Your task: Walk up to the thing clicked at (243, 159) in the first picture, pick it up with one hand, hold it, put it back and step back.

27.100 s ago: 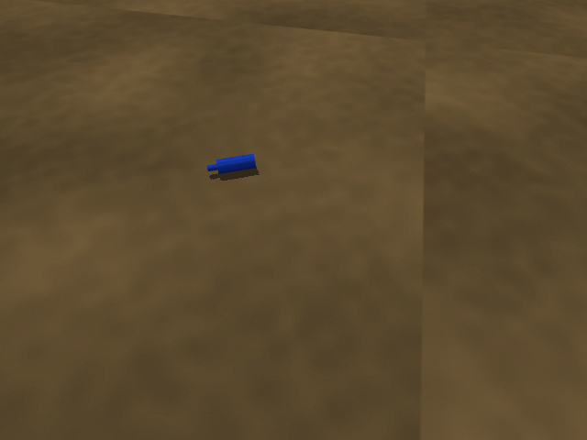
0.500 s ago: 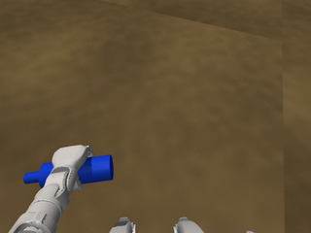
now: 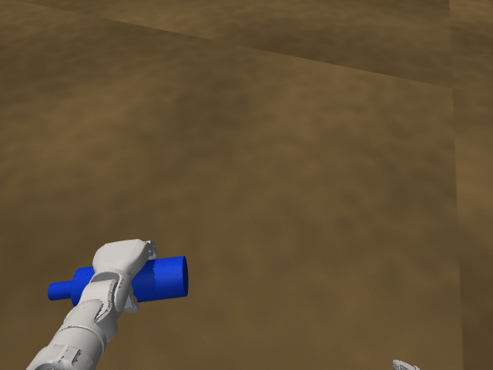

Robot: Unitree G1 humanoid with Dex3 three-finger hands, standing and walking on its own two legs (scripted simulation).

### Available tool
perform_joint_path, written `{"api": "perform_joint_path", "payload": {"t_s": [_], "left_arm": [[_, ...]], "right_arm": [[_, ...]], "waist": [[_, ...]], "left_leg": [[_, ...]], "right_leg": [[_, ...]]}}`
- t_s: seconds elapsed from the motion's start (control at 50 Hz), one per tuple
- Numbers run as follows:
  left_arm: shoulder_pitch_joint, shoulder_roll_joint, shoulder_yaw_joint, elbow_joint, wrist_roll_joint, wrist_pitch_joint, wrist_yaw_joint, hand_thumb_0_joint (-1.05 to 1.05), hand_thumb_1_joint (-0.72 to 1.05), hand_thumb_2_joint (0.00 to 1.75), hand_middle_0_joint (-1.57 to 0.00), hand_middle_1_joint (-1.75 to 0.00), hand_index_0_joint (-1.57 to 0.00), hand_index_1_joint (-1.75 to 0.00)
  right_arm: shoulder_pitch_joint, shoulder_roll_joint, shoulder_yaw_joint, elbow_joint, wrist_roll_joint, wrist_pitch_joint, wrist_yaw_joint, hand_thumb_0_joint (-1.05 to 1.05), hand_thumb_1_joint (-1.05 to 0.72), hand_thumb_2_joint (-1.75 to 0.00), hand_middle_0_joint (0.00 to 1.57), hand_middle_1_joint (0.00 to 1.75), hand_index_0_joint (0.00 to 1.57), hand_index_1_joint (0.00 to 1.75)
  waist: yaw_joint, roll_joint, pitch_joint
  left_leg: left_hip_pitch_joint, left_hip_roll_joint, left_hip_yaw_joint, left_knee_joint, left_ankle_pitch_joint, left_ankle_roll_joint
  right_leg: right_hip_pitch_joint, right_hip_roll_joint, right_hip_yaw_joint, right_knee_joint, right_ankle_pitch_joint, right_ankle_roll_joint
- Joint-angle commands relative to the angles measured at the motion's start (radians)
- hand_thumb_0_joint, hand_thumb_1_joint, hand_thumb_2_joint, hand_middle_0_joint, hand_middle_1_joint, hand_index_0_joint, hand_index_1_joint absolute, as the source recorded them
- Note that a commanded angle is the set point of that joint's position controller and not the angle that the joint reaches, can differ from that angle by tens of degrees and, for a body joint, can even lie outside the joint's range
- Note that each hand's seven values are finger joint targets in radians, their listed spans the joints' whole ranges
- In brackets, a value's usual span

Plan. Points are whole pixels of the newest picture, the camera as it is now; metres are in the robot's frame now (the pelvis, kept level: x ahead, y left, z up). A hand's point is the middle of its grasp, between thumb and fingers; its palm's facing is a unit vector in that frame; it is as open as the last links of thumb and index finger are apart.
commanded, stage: hold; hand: left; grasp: from above
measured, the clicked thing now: (120, 283) +0.32 +0.25 -0.10
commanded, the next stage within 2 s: crouch in 1.72 s
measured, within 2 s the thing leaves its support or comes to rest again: neither
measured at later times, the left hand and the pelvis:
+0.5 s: hand (125, 274) +0.31 +0.22 -0.05, palm faces -0.46 -0.06 -0.89, open 10.2 cm; pelvis +0.01 +0.00 +0.01, yaw +0 degrees
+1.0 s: hand (119, 286) +0.28 +0.22 -0.03, palm faces -0.46 -0.06 -0.89, open 10.2 cm; pelvis -0.01 +0.00 +0.02, yaw +0 degrees
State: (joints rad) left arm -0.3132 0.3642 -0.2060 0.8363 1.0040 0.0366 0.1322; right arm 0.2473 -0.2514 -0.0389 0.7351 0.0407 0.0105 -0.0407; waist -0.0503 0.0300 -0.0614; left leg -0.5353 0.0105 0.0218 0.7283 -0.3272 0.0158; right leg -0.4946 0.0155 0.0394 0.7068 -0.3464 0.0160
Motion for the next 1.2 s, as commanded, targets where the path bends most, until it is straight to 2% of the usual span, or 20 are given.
{"api": "perform_joint_path", "payload": {"t_s": [0.0,0.06,0.12,0.24,0.26,0.3,0.34,0.38,0.42,0.44,0.56,0.66,0.76,0.8,0.82,0.96,1.04,1.12,1.14,1.18], "left_arm": [[-0.365,0.219,0.083,-0.235,-0.001,0.003,0.041,0.0,0.74,0.78,-1.06,-0.67,-1.08,-0.65],[-0.352,0.213,0.077,-0.23,-0.001,0.006,0.029,0.0,0.74,0.77,-1.06,-0.66,-1.08,-0.64],[-0.346,0.212,0.071,-0.247,-0.001,0.0,0.013,0.0,0.74,0.78,-1.07,-0.65,-1.08,-0.64],[-0.342,0.23,0.088,-0.273,-0.002,-0.005,-0.006,0.0,0.74,0.78,-1.07,-0.67,-1.08,-0.65],[-0.343,0.215,0.072,-0.281,0.0,-0.004,-0.009,0.0,0.73,0.79,-1.07,-0.65,-1.08,-0.64],[-0.324,0.244,0.099,-0.282,0.002,-0.008,-0.012,0.0,0.75,0.8,-1.09,-0.64,-1.09,-0.63],[-0.343,0.223,0.082,-0.298,0.001,-0.006,-0.016,0.0,0.74,0.81,-1.08,-0.66,-1.08,-0.65],[-0.325,0.239,0.095,-0.303,0.002,-0.002,-0.019,0.0,0.76,0.82,-1.1,-0.64,-1.1,-0.65],[-0.325,0.217,0.077,-0.305,-0.001,-0.004,-0.03,0.0,0.76,0.83,-1.1,-0.66,-1.1,-0.66],[-0.319,0.236,0.091,-0.303,0.004,-0.005,-0.035,0.0,0.75,0.83,-1.09,-0.65,-1.09,-0.66],[-0.313,0.243,0.1,-0.342,0.006,-0.012,-0.052,0.0,0.74,0.82,-1.08,-0.64,-1.08,-0.64],[-0.315,0.233,0.091,-0.346,0.005,-0.01,-0.057,0.0,0.75,0.82,-1.09,-0.66,-1.09,-0.66],[-0.307,0.239,0.095,-0.358,0.007,-0.007,-0.065,0.0,0.75,0.82,-1.08,-0.67,-1.09,-0.67],[-0.326,0.236,0.085,-0.379,0.0,-0.01,-0.073,0.0,0.74,0.82,-1.07,-0.68,-1.07,-0.67],[-0.315,0.243,0.096,-0.371,-0.004,-0.01,-0.075,0.0,0.73,0.81,-1.05,-0.7,-1.06,-0.69],[-0.307,0.243,0.093,-0.392,-0.005,-0.011,-0.086,0.0,0.74,0.82,-1.06,-0.71,-1.07,-0.7],[-0.334,0.245,0.09,-0.426,-0.008,-0.01,-0.091,0.0,0.74,0.82,-1.06,-0.72,-1.07,-0.7],[-0.277,0.245,0.103,-0.412,-0.01,-0.01,-0.099,0.0,0.71,0.82,-1.05,-0.7,-1.06,-0.7],[-0.319,0.24,0.087,-0.453,-0.007,-0.012,-0.103,0.0,0.7,0.82,-1.04,-0.71,-1.05,-0.7],[-0.307,0.236,0.087,-0.415,-0.011,-0.007,-0.107,0.0,0.71,0.83,-1.05,-0.7,-1.06,-0.7]], "right_arm": [[-0.007,-0.147,-0.05,-0.104,0.001,-0.033,-0.012,0.0,-0.88,-0.89,0.2,0.3,0.2,0.3],[-0.009,-0.152,-0.053,-0.108,0.005,-0.031,-0.01,0.0,-0.88,-0.89,0.2,0.3,0.2,0.3],[-0.018,-0.152,-0.052,-0.119,0.006,-0.028,-0.007,0.0,-0.88,-0.89,0.2,0.3,0.2,0.3],[-0.02,-0.155,-0.055,-0.129,0.005,-0.024,-0.003,0.0,-0.88,-0.89,0.2,0.3,0.2,0.3],[-0.028,-0.15,-0.05,-0.136,0.006,-0.023,-0.003,0.0,-0.88,-0.89,0.2,0.3,0.2,0.3],[-0.033,-0.157,-0.055,-0.14,0.008,-0.021,-0.003,0.0,-0.88,-0.89,0.2,0.3,0.2,0.3],[-0.031,-0.153,-0.053,-0.141,0.005,-0.018,-0.001,0.0,-0.88,-0.89,0.2,0.3,0.2,0.3],[-0.032,-0.155,-0.054,-0.144,0.008,-0.015,-0.001,0.0,-0.88,-0.89,0.2,0.3,0.2,0.3],[-0.039,-0.154,-0.052,-0.151,0.008,-0.011,-0.001,0.0,-0.88,-0.89,0.2,0.3,0.2,0.3],[-0.044,-0.155,-0.054,-0.151,0.01,-0.01,-0.001,0.0,-0.88,-0.89,0.2,0.3,0.2,0.3],[-0.063,-0.15,-0.048,-0.166,0.01,-0.001,-0.004,0.0,-0.88,-0.89,0.2,0.3,0.2,0.3],[-0.077,-0.151,-0.045,-0.176,0.011,0.003,-0.004,0.0,-0.88,-0.89,0.2,0.3,0.2,0.3],[-0.095,-0.151,-0.042,-0.183,0.012,0.004,-0.005,0.0,-0.88,-0.9,0.2,0.3,0.2,0.3],[-0.096,-0.149,-0.041,-0.182,0.014,0.003,-0.006,0.0,-0.89,-0.9,0.2,0.3,0.2,0.3],[-0.098,-0.15,-0.039,-0.184,0.014,0.003,-0.007,0.0,-0.89,-0.9,0.2,0.3,0.2,0.3],[-0.132,-0.145,-0.03,-0.199,0.017,-0.001,-0.01,0.0,-0.89,-0.9,0.2,0.3,0.2,0.3],[-0.133,-0.145,-0.026,-0.194,0.017,-0.002,-0.013,0.0,-0.89,-0.9,0.2,0.3,0.2,0.3],[-0.151,-0.142,-0.024,-0.199,0.02,-0.003,-0.014,0.0,-0.89,-0.9,0.2,0.3,0.2,0.3],[-0.147,-0.14,-0.023,-0.201,0.019,-0.005,-0.014,0.0,-0.89,-0.9,0.2,0.3,0.2,0.3],[-0.144,-0.141,-0.022,-0.195,0.02,-0.004,-0.016,0.0,-0.9,-0.9,0.2,0.3,0.2,0.3]], "waist": [[0.007,0.026,-0.304],[0.004,0.017,-0.301],[0.013,0.028,-0.27],[0.019,0.029,-0.279],[0.019,0.028,-0.266],[0.029,0.017,-0.28],[0.018,0.011,-0.281],[0.027,0.021,-0.281],[0.019,0.002,-0.259],[0.027,0.006,-0.267],[0.037,0.018,-0.255],[0.03,0.009,-0.225],[0.043,0.011,-0.211],[0.035,0.012,-0.22],[0.032,0.02,-0.21],[0.046,0.019,-0.187],[0.038,0.016,-0.197],[0.054,0.006,-0.188],[0.046,0.031,-0.207],[0.042,0.009,-0.184]], "left_leg": [[0.257,-0.023,-0.014,-0.111,0.268,-0.011],[0.289,-0.019,-0.016,-0.124,0.304,-0.011],[0.301,-0.017,-0.019,-0.147,0.289,-0.015],[0.329,-0.011,-0.019,-0.161,0.347,-0.014],[0.33,-0.014,-0.017,-0.166,0.345,-0.012],[0.341,-0.017,-0.01,-0.169,0.35,-0.009],[0.34,-0.018,-0.007,-0.169,0.366,-0.004],[0.351,-0.017,-0.003,-0.176,0.377,-0.003],[0.346,-0.019,-0.003,-0.188,0.353,-0.001],[0.354,-0.018,-0.003,-0.192,0.361,0.0],[0.364,-0.021,0.002,-0.218,0.328,0.0],[0.362,-0.022,0.003,-0.238,0.28,0.002],[0.372,-0.017,-0.002,-0.259,0.261,-0.001],[0.38,-0.016,-0.001,-0.261,0.254,0.001],[0.38,-0.017,0.004,-0.267,0.24,0.0],[0.383,-0.017,-0.003,-0.29,0.185,-0.002],[0.398,-0.015,-0.008,-0.292,0.186,-0.002],[0.401,-0.014,-0.013,-0.302,0.183,-0.005],[0.413,-0.016,-0.008,-0.297,0.2,-0.005],[0.414,-0.01,-0.015,-0.3,0.209,-0.005]], "right_leg": [[0.096,0.03,-0.013,-0.128,0.26,-0.025],[0.104,0.033,-0.017,-0.132,0.28,-0.026],[0.107,0.033,-0.024,-0.151,0.256,-0.03],[0.147,0.037,-0.025,-0.163,0.3,-0.03],[0.149,0.034,-0.024,-0.172,0.305,-0.029],[0.172,0.033,-0.02,-0.177,0.315,-0.026],[0.189,0.031,-0.017,-0.184,0.343,-0.023],[0.189,0.031,-0.018,-0.189,0.345,-0.025],[0.196,0.03,-0.017,-0.2,0.334,-0.023],[0.2,0.03,-0.017,-0.201,0.337,-0.024],[0.219,0.027,-0.016,-0.225,0.31,-0.026],[0.215,0.023,-0.014,-0.249,0.266,-0.025],[0.226,0.025,-0.019,-0.259,0.24,-0.029],[0.224,0.024,-0.016,-0.266,0.234,-0.027],[0.222,0.022,-0.015,-0.27,0.224,-0.029],[0.216,0.021,-0.017,-0.289,0.164,-0.029],[0.223,0.021,-0.017,-0.292,0.17,-0.027],[0.232,0.02,-0.019,-0.297,0.16,-0.028],[0.229,0.019,-0.015,-0.292,0.18,-0.029],[0.219,0.022,-0.019,-0.293,0.188,-0.028]]}}
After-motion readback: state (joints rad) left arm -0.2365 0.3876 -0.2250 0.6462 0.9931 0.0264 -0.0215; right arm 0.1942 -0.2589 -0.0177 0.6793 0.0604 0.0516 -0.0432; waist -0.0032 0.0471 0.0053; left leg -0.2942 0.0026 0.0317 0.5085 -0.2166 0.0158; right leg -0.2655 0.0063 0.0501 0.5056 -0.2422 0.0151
